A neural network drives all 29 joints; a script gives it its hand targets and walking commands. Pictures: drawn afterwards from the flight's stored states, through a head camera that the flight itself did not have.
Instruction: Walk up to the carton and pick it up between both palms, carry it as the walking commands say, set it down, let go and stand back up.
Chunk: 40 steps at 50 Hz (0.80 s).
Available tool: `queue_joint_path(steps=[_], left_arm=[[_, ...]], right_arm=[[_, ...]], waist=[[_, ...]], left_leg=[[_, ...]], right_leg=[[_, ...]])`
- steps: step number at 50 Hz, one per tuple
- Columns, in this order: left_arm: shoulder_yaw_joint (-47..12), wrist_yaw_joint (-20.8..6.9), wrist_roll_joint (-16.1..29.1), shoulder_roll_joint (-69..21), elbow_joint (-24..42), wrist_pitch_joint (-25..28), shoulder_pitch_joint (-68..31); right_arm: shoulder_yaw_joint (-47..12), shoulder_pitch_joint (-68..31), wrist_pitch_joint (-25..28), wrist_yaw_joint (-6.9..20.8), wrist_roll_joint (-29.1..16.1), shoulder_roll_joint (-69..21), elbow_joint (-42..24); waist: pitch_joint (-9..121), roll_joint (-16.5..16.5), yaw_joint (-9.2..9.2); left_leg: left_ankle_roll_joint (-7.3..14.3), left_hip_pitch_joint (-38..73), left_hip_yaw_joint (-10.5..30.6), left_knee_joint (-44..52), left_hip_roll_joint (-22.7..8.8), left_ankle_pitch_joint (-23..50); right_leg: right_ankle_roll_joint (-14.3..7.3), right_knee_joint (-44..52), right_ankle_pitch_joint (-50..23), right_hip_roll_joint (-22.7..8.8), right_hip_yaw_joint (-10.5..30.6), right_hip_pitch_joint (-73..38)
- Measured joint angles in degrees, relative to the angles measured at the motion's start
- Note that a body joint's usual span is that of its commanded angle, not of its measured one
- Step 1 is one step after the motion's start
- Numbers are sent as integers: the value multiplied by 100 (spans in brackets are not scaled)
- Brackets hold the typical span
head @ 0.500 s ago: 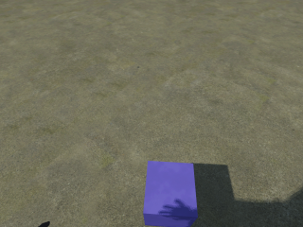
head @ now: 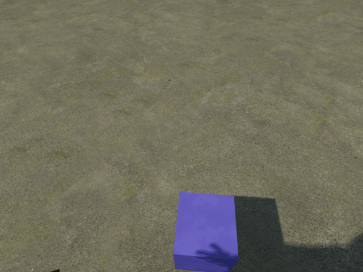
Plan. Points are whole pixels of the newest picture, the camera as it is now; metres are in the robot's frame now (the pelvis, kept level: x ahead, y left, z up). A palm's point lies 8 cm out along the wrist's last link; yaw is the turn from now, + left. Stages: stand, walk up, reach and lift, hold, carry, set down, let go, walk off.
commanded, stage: walk up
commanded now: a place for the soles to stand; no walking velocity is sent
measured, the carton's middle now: (203, 233) +0.41 -0.07 -0.63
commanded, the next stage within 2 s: none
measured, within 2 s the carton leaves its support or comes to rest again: neither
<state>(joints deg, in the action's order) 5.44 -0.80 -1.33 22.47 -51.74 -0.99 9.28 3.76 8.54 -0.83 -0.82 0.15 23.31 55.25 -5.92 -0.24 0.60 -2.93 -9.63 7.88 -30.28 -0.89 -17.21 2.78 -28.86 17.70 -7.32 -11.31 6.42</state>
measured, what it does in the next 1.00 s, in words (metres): stands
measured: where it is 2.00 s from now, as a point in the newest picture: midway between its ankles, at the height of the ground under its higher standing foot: outside the picture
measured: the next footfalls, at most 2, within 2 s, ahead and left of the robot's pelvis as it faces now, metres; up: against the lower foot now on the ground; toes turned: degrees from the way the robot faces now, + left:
none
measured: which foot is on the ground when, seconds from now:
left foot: down 0.00-1.00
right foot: down 0.00-1.00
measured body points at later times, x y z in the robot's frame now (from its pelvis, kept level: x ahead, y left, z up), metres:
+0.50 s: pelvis +0.00 +0.00 +0.00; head +0.02 +0.01 +0.45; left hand +0.10 +0.33 -0.11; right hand +0.09 -0.33 -0.11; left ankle +0.00 +0.16 -0.73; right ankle -0.03 -0.14 -0.73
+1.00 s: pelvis -0.01 +0.00 +0.00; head +0.01 +0.00 +0.45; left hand +0.09 +0.32 -0.11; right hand +0.09 -0.33 -0.11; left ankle +0.00 +0.16 -0.73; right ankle -0.03 -0.14 -0.73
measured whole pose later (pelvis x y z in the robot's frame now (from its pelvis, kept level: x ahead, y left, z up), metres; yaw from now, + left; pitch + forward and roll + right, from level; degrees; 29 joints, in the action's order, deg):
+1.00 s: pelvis -0.01 +0.00 +0.00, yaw +1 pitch -4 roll -1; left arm 5.6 -1.0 -1.1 22.9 -50.4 -1.1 10.0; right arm 3.5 9.3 -0.7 -0.9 0.3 22.6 54.5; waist -5.6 0.0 0.9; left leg -3.2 -10.5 8.8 -30.9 -1.0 -16.8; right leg 2.3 -29.8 17.7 -7.1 -12.0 7.0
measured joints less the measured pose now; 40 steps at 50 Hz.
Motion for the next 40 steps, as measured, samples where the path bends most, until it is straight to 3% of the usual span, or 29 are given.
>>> queue_joint_path(steps=[16, 25, 34, 40], left_arm=[[-3, -6, 23, 41, 35, 20, 22], [24, -10, 37, 47, 109, -29, -19], [9, -5, 21, 63, 90, -2, 33], [-2, -12, 8, -10, 114, -22, 19]], right_arm=[[-5, 20, 22, -5, -2, -21, -16], [-9, 12, 9, -19, 12, 11, 2], [-24, 38, -4, -12, -5, -61, -28], [0, 52, -4, -19, 3, 37, -58]], waist=[[35, 4, -2], [-65, 41, 33], [28, 11, -11], [-17, 5, 8]], left_leg=[[-16, 4, 25, 59, -40, 33], [28, -35, -12, -102, 78, -33], [-20, -53, 57, -36, -38, 15], [-3, -57, 43, -107, 53, -1]], right_leg=[[-21, 91, -42, 49, -25, -26], [2, -222, 97, -92, 28, 87], [-36, -1, -15, 49, -45, 16], [-10, -184, 63, -58, -23, 65]])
